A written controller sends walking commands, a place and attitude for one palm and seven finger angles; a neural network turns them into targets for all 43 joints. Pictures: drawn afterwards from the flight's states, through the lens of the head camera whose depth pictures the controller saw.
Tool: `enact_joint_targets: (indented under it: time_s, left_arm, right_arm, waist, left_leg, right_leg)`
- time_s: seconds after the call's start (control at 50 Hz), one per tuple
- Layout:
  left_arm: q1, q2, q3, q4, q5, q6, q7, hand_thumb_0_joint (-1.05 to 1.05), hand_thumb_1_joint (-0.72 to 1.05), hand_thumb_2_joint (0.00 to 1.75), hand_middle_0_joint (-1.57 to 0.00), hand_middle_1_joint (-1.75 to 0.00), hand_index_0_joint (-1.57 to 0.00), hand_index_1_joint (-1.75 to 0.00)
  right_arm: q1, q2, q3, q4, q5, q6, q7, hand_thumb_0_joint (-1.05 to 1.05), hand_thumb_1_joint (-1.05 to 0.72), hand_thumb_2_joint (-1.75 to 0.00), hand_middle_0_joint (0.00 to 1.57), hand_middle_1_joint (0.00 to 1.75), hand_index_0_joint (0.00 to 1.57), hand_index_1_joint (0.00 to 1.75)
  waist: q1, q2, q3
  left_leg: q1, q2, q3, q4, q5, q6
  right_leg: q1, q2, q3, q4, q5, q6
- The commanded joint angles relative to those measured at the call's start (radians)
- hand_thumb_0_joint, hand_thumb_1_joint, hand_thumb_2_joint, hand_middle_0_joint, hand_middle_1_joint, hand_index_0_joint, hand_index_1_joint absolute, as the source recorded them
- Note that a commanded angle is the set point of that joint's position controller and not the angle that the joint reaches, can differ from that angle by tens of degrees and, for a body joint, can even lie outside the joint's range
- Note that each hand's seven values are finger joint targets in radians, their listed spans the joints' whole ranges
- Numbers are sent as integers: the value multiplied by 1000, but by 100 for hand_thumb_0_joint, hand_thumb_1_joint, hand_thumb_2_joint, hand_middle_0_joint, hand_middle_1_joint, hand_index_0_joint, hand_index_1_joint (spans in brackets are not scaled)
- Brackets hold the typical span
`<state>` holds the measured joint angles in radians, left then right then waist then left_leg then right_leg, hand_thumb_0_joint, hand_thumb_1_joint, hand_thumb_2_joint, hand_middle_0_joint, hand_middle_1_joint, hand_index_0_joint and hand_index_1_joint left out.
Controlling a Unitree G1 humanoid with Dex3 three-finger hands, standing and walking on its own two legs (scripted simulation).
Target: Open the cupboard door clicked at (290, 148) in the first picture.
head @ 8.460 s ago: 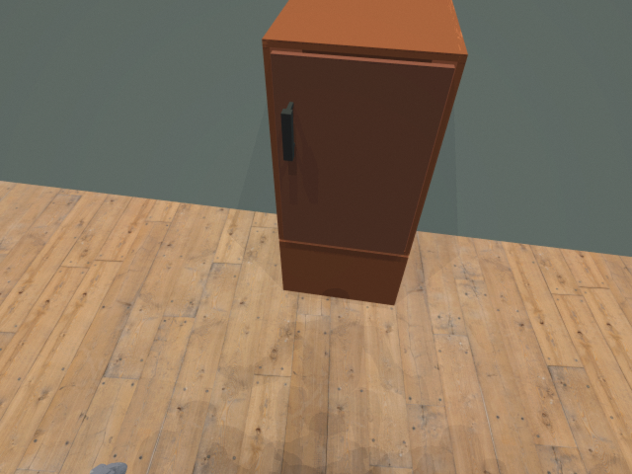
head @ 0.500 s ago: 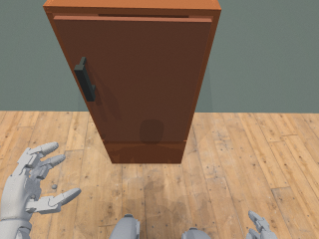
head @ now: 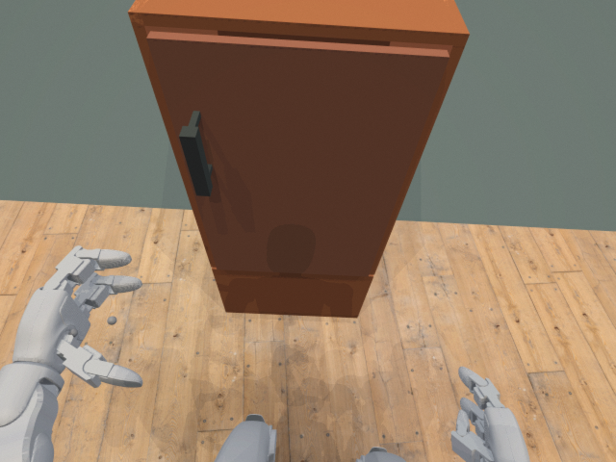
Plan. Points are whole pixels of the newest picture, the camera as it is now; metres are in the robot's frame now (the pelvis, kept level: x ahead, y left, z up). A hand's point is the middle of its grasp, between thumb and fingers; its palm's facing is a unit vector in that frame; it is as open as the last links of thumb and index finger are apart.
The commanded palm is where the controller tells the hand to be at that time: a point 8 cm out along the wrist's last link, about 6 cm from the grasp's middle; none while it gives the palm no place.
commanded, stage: raise the hand with hooked fingers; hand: left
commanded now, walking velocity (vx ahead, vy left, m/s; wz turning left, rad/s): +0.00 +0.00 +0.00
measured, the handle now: (200, 154) +0.54 +0.22 +0.05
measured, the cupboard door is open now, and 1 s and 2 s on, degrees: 0 0 0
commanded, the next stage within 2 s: move the hooked fingers beside the handle in 0.68 s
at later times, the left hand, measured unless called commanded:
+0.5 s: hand (113, 287) +0.30 +0.26 +0.06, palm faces +0.06 -1.00 -0.04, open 14.0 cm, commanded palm +0.27 +0.30 +0.07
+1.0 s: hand (124, 276) +0.32 +0.25 +0.05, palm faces +0.06 -1.00 -0.02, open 14.0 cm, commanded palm +0.30 +0.30 +0.06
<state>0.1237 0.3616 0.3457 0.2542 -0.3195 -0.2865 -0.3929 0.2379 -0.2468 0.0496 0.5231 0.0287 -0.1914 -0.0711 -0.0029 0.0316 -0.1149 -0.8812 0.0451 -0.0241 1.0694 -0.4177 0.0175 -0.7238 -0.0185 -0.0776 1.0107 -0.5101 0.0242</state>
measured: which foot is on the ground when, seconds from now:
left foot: down 0.00-1.00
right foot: down 0.00-1.00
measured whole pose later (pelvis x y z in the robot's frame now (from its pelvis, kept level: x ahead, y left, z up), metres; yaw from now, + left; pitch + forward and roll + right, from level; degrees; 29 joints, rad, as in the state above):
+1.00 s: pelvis +0.00 -0.02 +0.00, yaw +0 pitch +13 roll -3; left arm -0.15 0.42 0.45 0.56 -0.33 -0.34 -0.48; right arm 0.26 -0.28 0.04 0.57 0.03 -0.15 -0.09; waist -0.02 0.02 -0.10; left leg -0.90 0.07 -0.03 1.07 -0.41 -0.02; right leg -0.76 0.00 -0.08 1.04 -0.52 -0.01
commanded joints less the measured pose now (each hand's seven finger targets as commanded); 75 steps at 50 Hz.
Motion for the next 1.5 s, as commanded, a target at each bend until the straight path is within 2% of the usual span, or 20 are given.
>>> enact_joint_targets:
  time_s: [0.0,0.02,0.08,0.16,0.22,0.26,0.32,0.4,0.5,0.66,0.76,0.82,0.92,0.94,1.0,1.1,1.14,1.24,1.32,1.48]
  left_arm:
    - [-224,254,152,-226,-43,-99,-12,0,-50,30,-30,-120,-30,-120]
    - [-238,282,177,-212,-47,-107,-12,0,-50,30,-30,-120,-30,-120]
    - [-264,268,165,-144,-44,-110,-26,0,-50,30,-30,-120,-30,-120]
    - [-296,278,148,-33,-41,-52,-78,0,-50,30,-30,-120,-30,-120]
    - [-253,252,128,-15,-57,-22,-112,0,-50,30,-30,-120,-30,-120]
    - [-246,270,147,-58,-63,-36,-111,0,-50,30,-30,-120,-30,-120]
    - [-258,313,197,-87,-70,-83,-77,0,-50,30,-30,-120,-30,-120]
    - [-280,299,205,-90,-60,-130,-39,0,-50,30,-30,-120,-30,-120]
    - [-271,281,160,-66,-47,-110,-61,0,-50,30,-30,-120,-30,-120]
    - [-297,291,182,-35,-68,-105,-71,0,-50,30,-30,-120,-30,-120]
    - [-304,273,163,-19,-65,-114,-77,0,-50,30,-30,-120,-30,-120]
    - [-425,300,154,4,-48,-116,-78,0,-50,30,-30,-120,-30,-120]
    - [-542,359,189,91,-38,-117,-91,0,-50,30,-30,-120,-30,-120]
    - [-569,359,185,101,-34,-120,-96,0,-50,30,-30,-120,-30,-120]
    - [-604,376,187,144,-24,-115,-102,0,-50,30,-30,-120,-30,-120]
    - [-598,381,192,210,-22,-91,-117,0,-50,30,-30,-120,-30,-120]
    - [-585,423,232,214,-23,-90,-120,0,-50,30,-30,-120,-30,-120]
    - [-580,419,244,230,-24,-96,-107,0,-50,30,-30,-120,-30,-120]
    - [-706,373,182,208,-10,-124,-100,0,-50,30,-30,-120,-30,-120]
    - [-778,389,177,260,26,-131,-75,0,-50,30,-30,-120,-30,-120]
  right_arm:
    - [12,-169,-85,-113,5,-44,-22,0,-90,-90,20,30,20,30]
    - [16,-170,-82,-106,3,-45,-23,0,-90,-90,20,30,20,30]
    - [16,-171,-82,-93,5,-39,-21,0,-90,-90,20,30,20,30]
    - [33,-185,-86,-89,13,-26,-25,0,-90,-90,20,30,20,30]
    - [36,-185,-89,-111,17,-26,-20,0,-90,-90,20,30,20,30]
    - [37,-185,-95,-112,15,-27,-14,0,-90,-90,20,30,20,30]
    - [39,-183,-95,-112,8,-27,-8,0,-90,-90,20,30,20,30]
    - [39,-175,-97,-101,5,-20,-3,0,-90,-90,20,30,20,30]
    - [40,-179,-96,-104,11,-10,-5,0,-90,-90,20,30,20,30]
    - [30,-174,-88,-106,14,-5,-14,0,-90,-90,20,30,20,30]
    - [24,-170,-86,-102,14,-7,-14,0,-90,-90,20,30,20,30]
    - [33,-177,-84,-86,12,-7,-22,0,-90,-90,20,30,20,30]
    - [41,-182,-81,-67,12,-2,-33,0,-90,-90,20,30,20,30]
    - [39,-180,-80,-62,12,-1,-34,0,-90,-90,20,30,20,30]
    - [46,-181,-80,-55,11,3,-33,0,-90,-90,20,30,20,30]
    - [69,-186,-87,-59,13,19,-25,0,-90,-90,20,30,20,30]
    - [79,-189,-89,-63,12,27,-19,0,-90,-90,20,30,20,30]
    - [95,-194,-97,-68,10,47,-8,0,-90,-90,20,30,20,30]
    - [106,-194,-100,-55,8,52,-8,0,-90,-90,20,30,20,30]
    - [128,-203,-103,-25,2,70,-9,0,-90,-90,20,30,20,30]
  waist:
    - [-4,91,-273]
    - [-1,99,-268]
    - [-6,119,-249]
    - [-16,94,-237]
    - [-3,77,-247]
    - [3,76,-277]
    - [7,52,-258]
    - [1,95,-267]
    - [-10,95,-267]
    - [-13,35,-234]
    - [-14,56,-236]
    - [-38,49,-215]
    - [-36,36,-249]
    - [-35,72,-262]
    - [-30,95,-282]
    - [-26,63,-323]
    - [-9,74,-352]
    - [-18,38,-329]
    - [-48,111,-315]
    - [-50,111,-361]
  left_leg:
    - [381,-18,-52,-209,166,-7]
    - [374,-19,-53,-202,176,-7]
    - [378,-16,-50,-211,172,-13]
    - [353,-21,-31,-210,172,-2]
    - [347,-29,-22,-208,199,5]
    - [364,-28,-18,-201,238,4]
    - [337,-29,-19,-192,235,5]
    - [346,-27,-14,-192,216,1]
    - [334,-28,-4,-194,187,8]
    - [283,-31,2,-180,158,12]
    - [273,-33,11,-165,148,13]
    - [257,-28,2,-152,126,15]
    - [230,-25,4,-131,121,15]
    - [243,-25,8,-130,130,15]
    - [256,-25,5,-135,142,12]
    - [259,-25,10,-126,200,16]
    - [267,-24,10,-125,241,13]
    - [262,-22,9,-128,252,15]
    - [318,-16,-10,-131,228,10]
    - [393,-2,-51,-149,246,-3]
  right_leg:
    - [-31,67,-14,-132,158,-53]
    - [-30,70,-10,-129,165,-56]
    - [-38,66,-11,-134,160,-54]
    - [-18,64,-1,-161,179,-50]
    - [12,66,2,-172,207,-52]
    - [23,65,2,-165,242,-50]
    - [24,70,7,-155,235,-52]
    - [3,64,10,-144,212,-49]
    - [15,61,23,-161,204,-43]
    - [28,61,39,-172,188,-38]
    - [29,56,60,-177,180,-36]
    - [-4,58,61,-168,157,-38]
    - [8,54,79,-161,141,-38]
    - [3,52,84,-160,152,-38]
    - [0,53,72,-151,165,-41]
    - [19,57,66,-137,245,-38]
    - [36,59,60,-122,288,-42]
    - [9,68,45,-117,299,-40]
    - [-79,72,29,-108,237,-50]
    - [-132,69,10,-101,201,-53]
